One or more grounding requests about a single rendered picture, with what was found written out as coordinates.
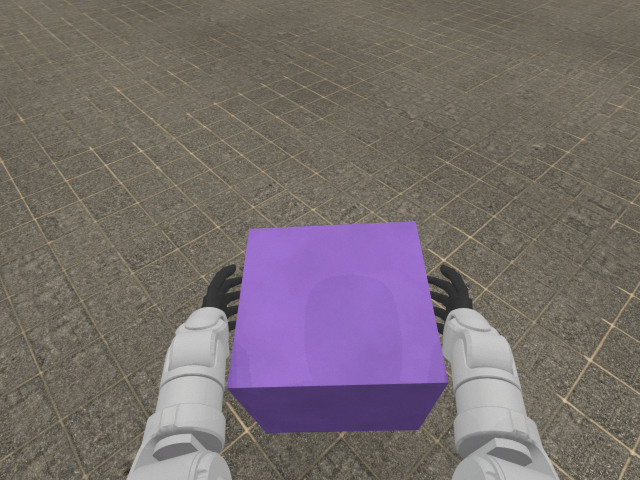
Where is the robot right hand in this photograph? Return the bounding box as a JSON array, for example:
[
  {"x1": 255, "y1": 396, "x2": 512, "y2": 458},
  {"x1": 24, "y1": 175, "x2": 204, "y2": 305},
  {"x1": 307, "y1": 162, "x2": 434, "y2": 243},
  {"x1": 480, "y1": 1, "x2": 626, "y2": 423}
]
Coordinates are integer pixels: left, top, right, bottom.
[{"x1": 427, "y1": 265, "x2": 473, "y2": 335}]

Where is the robot right forearm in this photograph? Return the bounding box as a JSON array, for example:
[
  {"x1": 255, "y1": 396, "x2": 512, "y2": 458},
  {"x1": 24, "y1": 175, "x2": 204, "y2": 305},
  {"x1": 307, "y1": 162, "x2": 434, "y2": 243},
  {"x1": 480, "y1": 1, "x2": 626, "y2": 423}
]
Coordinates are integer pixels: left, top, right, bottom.
[{"x1": 442, "y1": 308, "x2": 560, "y2": 480}]

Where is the carton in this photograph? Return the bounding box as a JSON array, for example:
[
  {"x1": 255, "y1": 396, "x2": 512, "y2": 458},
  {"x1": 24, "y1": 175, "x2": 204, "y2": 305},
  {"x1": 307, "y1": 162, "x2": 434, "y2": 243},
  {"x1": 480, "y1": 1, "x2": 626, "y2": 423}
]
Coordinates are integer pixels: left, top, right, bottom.
[{"x1": 227, "y1": 221, "x2": 448, "y2": 433}]

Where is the robot left forearm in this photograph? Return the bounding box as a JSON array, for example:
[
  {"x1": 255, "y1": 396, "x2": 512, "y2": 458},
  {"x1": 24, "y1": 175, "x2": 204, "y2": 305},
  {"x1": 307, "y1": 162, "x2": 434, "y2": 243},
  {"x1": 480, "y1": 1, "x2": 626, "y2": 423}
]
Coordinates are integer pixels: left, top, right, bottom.
[{"x1": 126, "y1": 307, "x2": 229, "y2": 480}]

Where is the robot left hand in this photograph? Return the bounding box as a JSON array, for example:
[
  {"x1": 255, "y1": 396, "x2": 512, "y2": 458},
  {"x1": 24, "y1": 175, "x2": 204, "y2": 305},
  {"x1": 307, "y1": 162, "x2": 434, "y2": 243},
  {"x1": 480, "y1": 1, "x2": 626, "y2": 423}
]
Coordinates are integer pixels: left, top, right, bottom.
[{"x1": 201, "y1": 264, "x2": 243, "y2": 332}]

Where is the robot right upper arm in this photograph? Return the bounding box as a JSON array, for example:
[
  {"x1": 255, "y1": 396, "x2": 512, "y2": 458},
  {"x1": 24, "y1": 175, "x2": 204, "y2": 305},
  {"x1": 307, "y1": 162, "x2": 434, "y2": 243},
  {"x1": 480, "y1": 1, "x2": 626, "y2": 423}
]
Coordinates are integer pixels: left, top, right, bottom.
[{"x1": 452, "y1": 454, "x2": 555, "y2": 480}]

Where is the robot left upper arm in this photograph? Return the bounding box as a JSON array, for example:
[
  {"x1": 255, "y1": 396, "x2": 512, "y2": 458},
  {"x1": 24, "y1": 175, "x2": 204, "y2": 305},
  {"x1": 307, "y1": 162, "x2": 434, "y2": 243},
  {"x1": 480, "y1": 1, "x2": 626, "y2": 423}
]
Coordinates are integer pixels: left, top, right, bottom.
[{"x1": 128, "y1": 450, "x2": 232, "y2": 480}]

